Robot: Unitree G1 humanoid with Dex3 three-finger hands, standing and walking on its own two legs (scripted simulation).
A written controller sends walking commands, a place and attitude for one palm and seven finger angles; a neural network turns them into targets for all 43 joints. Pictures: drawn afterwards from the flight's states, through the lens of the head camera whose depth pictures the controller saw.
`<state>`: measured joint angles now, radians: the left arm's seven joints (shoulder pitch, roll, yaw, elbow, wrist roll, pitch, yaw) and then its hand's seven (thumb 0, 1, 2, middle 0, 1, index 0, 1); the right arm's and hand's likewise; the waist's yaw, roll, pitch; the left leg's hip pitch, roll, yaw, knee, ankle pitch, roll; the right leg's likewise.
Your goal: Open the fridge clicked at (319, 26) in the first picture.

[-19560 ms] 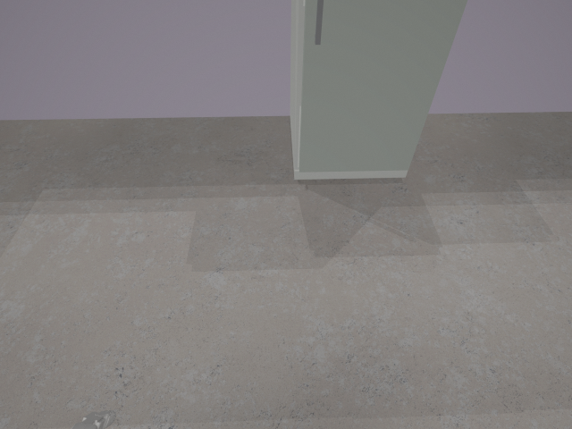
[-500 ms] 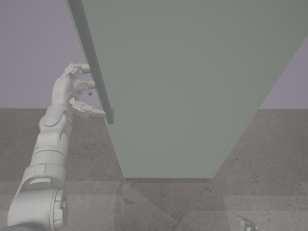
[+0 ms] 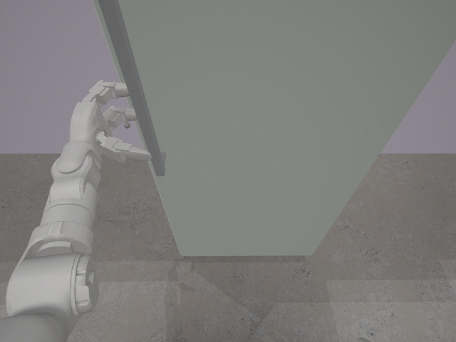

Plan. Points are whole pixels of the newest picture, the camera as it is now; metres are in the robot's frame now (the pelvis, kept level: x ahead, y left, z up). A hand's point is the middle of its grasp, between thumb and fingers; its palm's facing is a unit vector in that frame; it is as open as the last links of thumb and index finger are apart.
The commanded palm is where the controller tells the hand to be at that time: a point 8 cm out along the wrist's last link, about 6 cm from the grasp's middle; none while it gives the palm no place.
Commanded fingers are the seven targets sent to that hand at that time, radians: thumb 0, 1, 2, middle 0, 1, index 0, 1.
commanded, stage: slide the fingers in behind the handle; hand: left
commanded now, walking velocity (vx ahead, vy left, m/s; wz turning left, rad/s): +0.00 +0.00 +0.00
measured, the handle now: (135, 72) +0.48 +0.16 +0.22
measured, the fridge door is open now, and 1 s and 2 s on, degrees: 0 0 0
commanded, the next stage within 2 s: grip the handle and tug to test in 1.70 s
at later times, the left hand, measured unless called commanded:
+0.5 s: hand (139, 129) +0.44 +0.16 +0.14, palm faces +0.00 -1.00 +0.01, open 14.0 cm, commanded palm +0.41 +0.22 +0.14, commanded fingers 0.00 -0.50 0.30 -0.30 -1.20 -0.30 -1.20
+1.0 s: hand (155, 131) +0.44 +0.14 +0.14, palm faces +0.00 -1.00 +0.01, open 14.0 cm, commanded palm +0.41 +0.19 +0.14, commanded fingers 0.00 -0.50 0.30 -0.30 -1.20 -0.30 -1.20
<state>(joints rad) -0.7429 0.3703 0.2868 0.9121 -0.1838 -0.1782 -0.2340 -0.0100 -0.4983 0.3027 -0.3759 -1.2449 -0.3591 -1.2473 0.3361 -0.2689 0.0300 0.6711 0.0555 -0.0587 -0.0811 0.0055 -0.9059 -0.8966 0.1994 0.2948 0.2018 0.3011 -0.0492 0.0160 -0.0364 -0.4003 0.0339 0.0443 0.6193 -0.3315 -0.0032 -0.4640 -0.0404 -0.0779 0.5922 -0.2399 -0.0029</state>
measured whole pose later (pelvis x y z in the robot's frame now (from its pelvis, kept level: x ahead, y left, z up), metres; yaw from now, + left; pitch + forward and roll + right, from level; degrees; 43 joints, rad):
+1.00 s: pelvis +0.02 +0.00 +0.00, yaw -1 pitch +5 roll +0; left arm -0.58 0.22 0.20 0.65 -0.16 -0.09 -0.10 -0.01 -0.50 0.30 -0.30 -1.20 -0.30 -1.20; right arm 0.28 -0.24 0.03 0.64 0.05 -0.05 -0.06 0.01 -0.91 -0.90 0.20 0.29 0.20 0.30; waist -0.03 0.03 -0.05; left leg -0.32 0.04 0.06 0.58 -0.34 -0.01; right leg -0.40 -0.03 -0.06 0.58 -0.26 0.00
